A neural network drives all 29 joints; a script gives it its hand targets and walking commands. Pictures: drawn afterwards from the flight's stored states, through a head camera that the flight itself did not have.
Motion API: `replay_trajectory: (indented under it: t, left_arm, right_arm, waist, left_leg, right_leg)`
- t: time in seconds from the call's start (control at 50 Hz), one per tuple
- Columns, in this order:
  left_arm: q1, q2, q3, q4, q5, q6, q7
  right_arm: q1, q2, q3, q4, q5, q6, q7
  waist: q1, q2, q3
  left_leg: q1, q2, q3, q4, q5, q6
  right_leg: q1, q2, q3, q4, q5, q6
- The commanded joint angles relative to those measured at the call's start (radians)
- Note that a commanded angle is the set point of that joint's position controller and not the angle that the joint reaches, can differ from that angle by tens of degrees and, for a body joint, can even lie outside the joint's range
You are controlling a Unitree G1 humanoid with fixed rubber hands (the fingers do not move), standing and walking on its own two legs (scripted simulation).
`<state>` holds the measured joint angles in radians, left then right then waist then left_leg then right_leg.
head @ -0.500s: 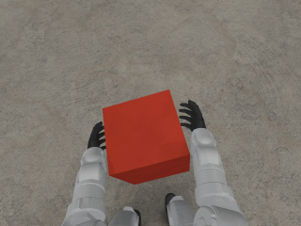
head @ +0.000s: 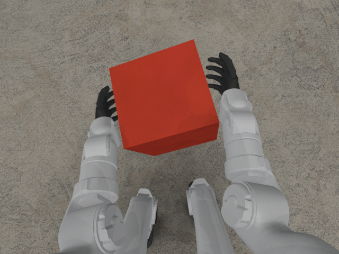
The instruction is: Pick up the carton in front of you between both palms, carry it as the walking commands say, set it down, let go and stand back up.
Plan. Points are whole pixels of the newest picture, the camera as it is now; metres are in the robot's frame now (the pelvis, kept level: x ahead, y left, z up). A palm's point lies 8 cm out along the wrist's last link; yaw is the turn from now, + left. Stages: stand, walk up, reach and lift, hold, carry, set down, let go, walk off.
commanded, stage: set down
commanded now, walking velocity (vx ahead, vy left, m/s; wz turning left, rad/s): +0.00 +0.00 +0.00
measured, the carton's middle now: (170, 109) +0.47 -0.02 -0.17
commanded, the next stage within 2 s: none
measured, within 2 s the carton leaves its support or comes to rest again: rests again in 0.98 s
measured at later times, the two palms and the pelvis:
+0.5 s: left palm (120, 117) +0.48 +0.14 -0.24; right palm (212, 96) +0.52 -0.16 -0.22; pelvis -0.01 -0.02 -0.12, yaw +3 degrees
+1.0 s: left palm (129, 121) +0.50 +0.14 -0.38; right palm (204, 101) +0.56 -0.16 -0.37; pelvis -0.02 -0.01 -0.21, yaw +6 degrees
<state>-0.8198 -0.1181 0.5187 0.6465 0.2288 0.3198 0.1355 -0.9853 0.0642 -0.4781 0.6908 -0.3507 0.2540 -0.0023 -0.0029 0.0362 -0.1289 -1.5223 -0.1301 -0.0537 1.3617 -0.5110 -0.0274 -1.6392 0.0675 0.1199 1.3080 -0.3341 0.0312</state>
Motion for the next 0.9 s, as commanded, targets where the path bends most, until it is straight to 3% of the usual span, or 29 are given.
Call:
replay_trajectory:
  t: [0.0,0.04,0.06,0.08,0.1,0.12,0.16,0.18,0.22,0.26,0.3,0.32,0.34,0.36,0.38,0.42,0.44,0.48,0.5,0.52,0.56,0.58,0.64,0.66,0.68,0.76,0.78,0.84,0.88]
  left_arm:
    - [-0.88,-0.799,-0.533,-0.137,-0.13,-0.08,-0.296]
    - [-0.919,-0.782,-0.57,-0.163,-0.157,-0.089,-0.295]
    - [-0.902,-0.793,-0.555,-0.122,-0.17,-0.087,-0.296]
    - [-0.925,-0.782,-0.553,-0.129,-0.164,-0.088,-0.291]
    - [-0.951,-0.777,-0.542,-0.116,-0.164,-0.086,-0.292]
    - [-1.0,-0.77,-0.565,-0.181,-0.182,-0.093,-0.295]
    - [-0.94,-0.76,-0.516,-0.099,-0.173,-0.077,-0.305]
    - [-0.964,-0.76,-0.517,-0.083,-0.177,-0.075,-0.306]
    - [-1.024,-0.747,-0.555,-0.151,-0.211,-0.086,-0.306]
    - [-1.115,-0.7,-0.584,-0.2,-0.248,-0.104,-0.302]
    - [-1.098,-0.695,-0.557,-0.137,-0.242,-0.091,-0.304]
    - [-1.068,-0.696,-0.54,-0.104,-0.227,-0.087,-0.303]
    - [-1.11,-0.673,-0.546,-0.14,-0.25,-0.098,-0.3]
    - [-1.12,-0.679,-0.544,-0.121,-0.254,-0.097,-0.294]
    - [-1.164,-0.681,-0.559,-0.137,-0.27,-0.093,-0.283]
    - [-1.186,-0.65,-0.504,-0.125,-0.257,-0.098,-0.271]
    - [-1.191,-0.627,-0.504,-0.113,-0.246,-0.095,-0.271]
    - [-1.2,-0.628,-0.497,-0.129,-0.262,-0.101,-0.261]
    - [-1.12,-0.655,-0.487,-0.002,-0.258,-0.086,-0.259]
    - [-1.15,-0.645,-0.478,-0.035,-0.244,-0.092,-0.258]
    - [-1.227,-0.595,-0.493,-0.104,-0.253,-0.11,-0.263]
    - [-1.215,-0.613,-0.484,-0.028,-0.254,-0.1,-0.256]
    - [-1.238,-0.595,-0.481,-0.051,-0.29,-0.114,-0.249]
    - [-1.279,-0.584,-0.509,-0.06,-0.287,-0.117,-0.238]
    - [-1.295,-0.581,-0.523,-0.058,-0.299,-0.122,-0.228]
    - [-1.341,-0.525,-0.513,-0.083,-0.321,-0.134,-0.205]
    - [-1.356,-0.562,-0.528,-0.099,-0.332,-0.136,-0.21]
    - [-1.406,-0.492,-0.574,-0.098,-0.366,-0.132,-0.202]
    - [-1.424,-0.559,-0.613,-0.143,-0.414,-0.134,-0.198]
  right_arm:
    - [-0.361,0.974,0.443,0.247,0.088,0.068,0.221]
    - [-0.348,0.98,0.432,0.29,0.097,0.068,0.214]
    - [-0.395,0.968,0.469,0.246,0.132,0.055,0.209]
    - [-0.407,0.967,0.459,0.289,0.125,0.065,0.208]
    - [-0.434,0.973,0.451,0.27,0.133,0.06,0.201]
    - [-0.382,0.988,0.45,0.279,0.11,0.072,0.194]
    - [-0.475,0.946,0.472,0.22,0.132,0.063,0.175]
    - [-0.472,0.937,0.447,0.282,0.125,0.07,0.17]
    - [-0.562,0.934,0.513,0.177,0.169,0.055,0.16]
    - [-0.52,0.931,0.501,0.268,0.17,0.067,0.146]
    - [-0.518,0.894,0.485,0.266,0.174,0.065,0.135]
    - [-0.595,0.887,0.501,0.208,0.186,0.056,0.133]
    - [-0.593,0.881,0.51,0.225,0.19,0.063,0.129]
    - [-0.675,0.858,0.533,0.193,0.213,0.052,0.127]
    - [-0.662,0.832,0.52,0.188,0.208,0.053,0.126]
    - [-0.594,0.839,0.45,0.329,0.174,0.07,0.127]
    - [-0.609,0.817,0.427,0.365,0.165,0.077,0.133]
    - [-0.723,0.817,0.508,0.233,0.226,0.057,0.134]
    - [-0.773,0.779,0.511,0.208,0.242,0.041,0.134]
    - [-0.753,0.781,0.516,0.258,0.235,0.049,0.139]
    - [-0.721,0.777,0.46,0.334,0.209,0.05,0.138]
    - [-0.722,0.745,0.467,0.334,0.205,0.042,0.14]
    - [-0.806,0.687,0.473,0.29,0.226,0.026,0.146]
    - [-0.827,0.666,0.457,0.324,0.233,0.022,0.148]
    - [-0.849,0.643,0.46,0.341,0.226,0.02,0.15]
    - [-0.891,0.628,0.485,0.341,0.272,0.02,0.165]
    - [-0.933,0.613,0.509,0.269,0.295,0.008,0.163]
    - [-0.908,0.595,0.506,0.38,0.313,0.017,0.171]
    - [-0.994,0.566,0.516,0.251,0.356,-0.001,0.181]
  waist:
    - [0.01,-0.106,-0.925]
    - [0.003,-0.092,-0.993]
    - [0.046,-0.072,-0.998]
    - [0.039,-0.091,-0.983]
    - [0.066,-0.083,-0.998]
    - [0.009,-0.13,-1.026]
    - [0.052,-0.139,-1.026]
    - [0.042,-0.117,-1.005]
    - [0.057,-0.149,-1.122]
    - [0.036,-0.155,-1.099]
    - [0.028,-0.131,-1.081]
    - [0.073,-0.14,-1.091]
    - [0.044,-0.159,-1.112]
    - [0.064,-0.147,-1.131]
    - [0.025,-0.126,-1.144]
    - [0.011,-0.151,-1.083]
    - [0.025,-0.14,-1.022]
    - [0.062,-0.17,-1.118]
    - [0.093,-0.148,-1.103]
    - [0.089,-0.167,-1.064]
    - [0.028,-0.172,-1.051]
    - [0.048,-0.158,-0.972]
    - [0.019,-0.168,-0.96]
    - [0.038,-0.11,-0.973]
    - [0.025,-0.125,-0.964]
    - [0.067,-0.161,-0.972]
    - [0.034,-0.148,-1.025]
    - [0.03,-0.144,-0.987]
    - [-0.009,-0.089,-1.041]
  left_leg:
    - [0.077,-0.054,0.08,-0.134,0.094,-0.018]
    - [0.025,-0.058,0.091,-0.087,0.156,-0.027]
    - [-0.001,-0.051,0.095,-0.062,0.179,-0.027]
    - [-0.021,-0.049,0.094,-0.046,0.146,-0.023]
    - [-0.059,-0.058,0.114,-0.018,0.13,-0.028]
    - [-0.103,-0.062,0.115,0.008,0.16,-0.029]
    - [-0.151,-0.064,0.12,0.039,0.14,-0.028]
    - [-0.185,-0.062,0.12,0.044,0.1,-0.029]
    - [-0.165,-0.058,0.128,0.102,0.174,-0.026]
    - [-0.239,-0.064,0.138,0.131,0.16,-0.036]
    - [-0.284,-0.069,0.148,0.159,0.125,-0.044]
    - [-0.277,-0.063,0.144,0.171,0.129,-0.034]
    - [-0.32,-0.063,0.15,0.191,0.132,-0.04]
    - [-0.297,-0.061,0.141,0.208,0.149,-0.036]
    - [-0.255,-0.061,0.138,0.219,0.149,-0.041]
    - [-0.282,-0.06,0.151,0.246,0.091,-0.044]
    - [-0.335,-0.056,0.15,0.256,0.071,-0.047]
    - [-0.314,-0.056,0.15,0.282,0.152,-0.039]
    - [-0.297,-0.052,0.154,0.299,0.156,-0.04]
    - [-0.299,-0.054,0.149,0.304,0.154,-0.037]
    - [-0.341,-0.053,0.148,0.336,0.117,-0.038]
    - [-0.379,-0.055,0.152,0.344,0.11,-0.045]
    - [-0.344,-0.053,0.139,0.373,0.132,-0.043]
    - [-0.339,-0.052,0.164,0.404,0.13,-0.049]
    - [-0.337,-0.052,0.153,0.408,0.119,-0.047]
    - [-0.315,-0.05,0.167,0.463,0.134,-0.04]
    - [-0.334,-0.048,0.17,0.501,0.161,-0.041]
    - [-0.303,-0.042,0.166,0.524,0.158,-0.043]
    - [-0.213,-0.046,0.155,0.547,0.227,-0.048]
  right_leg:
    - [0.735,0.071,-0.118,0.007,0.133,-0.025]
    - [0.745,0.072,-0.103,0.05,0.227,-0.019]
    - [0.73,0.063,-0.091,0.076,0.254,-0.023]
    - [0.698,0.071,-0.102,0.097,0.226,-0.017]
    - [0.688,0.068,-0.091,0.103,0.215,-0.017]
    - [0.73,0.071,-0.088,0.107,0.266,-0.015]
    - [0.746,0.065,-0.084,0.138,0.255,-0.008]
    - [0.717,0.07,-0.093,0.151,0.219,-0.015]
    - [0.721,0.067,-0.092,0.198,0.293,-0.002]
    - [0.749,0.069,-0.078,0.22,0.319,-0.015]
    - [0.756,0.066,-0.074,0.244,0.336,-0.024]
    - [0.709,0.071,-0.085,0.272,0.315,-0.01]
    - [0.74,0.068,-0.089,0.287,0.336,-0.009]
    - [0.717,0.067,-0.093,0.321,0.329,-0.007]
    - [0.7,0.071,-0.093,0.328,0.321,-0.011]
    - [0.656,0.073,-0.096,0.322,0.236,-0.011]
    - [0.617,0.065,-0.091,0.34,0.229,-0.016]
    - [0.632,0.062,-0.097,0.388,0.29,-0.008]
    - [0.62,0.056,-0.105,0.421,0.319,-0.003]
    - [0.58,0.057,-0.102,0.422,0.299,0.003]
    - [0.562,0.062,-0.109,0.436,0.267,0.001]
    - [0.494,0.057,-0.114,0.455,0.261,-0.01]
    - [0.458,0.051,-0.133,0.512,0.26,-0.005]
    - [0.46,0.046,-0.109,0.512,0.26,-0.016]
    - [0.449,0.047,-0.114,0.529,0.251,-0.016]
    - [0.426,0.033,-0.117,0.599,0.255,0.001]
    - [0.481,0.037,-0.092,0.604,0.307,-0.018]
    - [0.44,0.024,-0.126,0.66,0.286,-0.008]
    - [0.398,0.031,-0.135,0.688,0.325,-0.022]
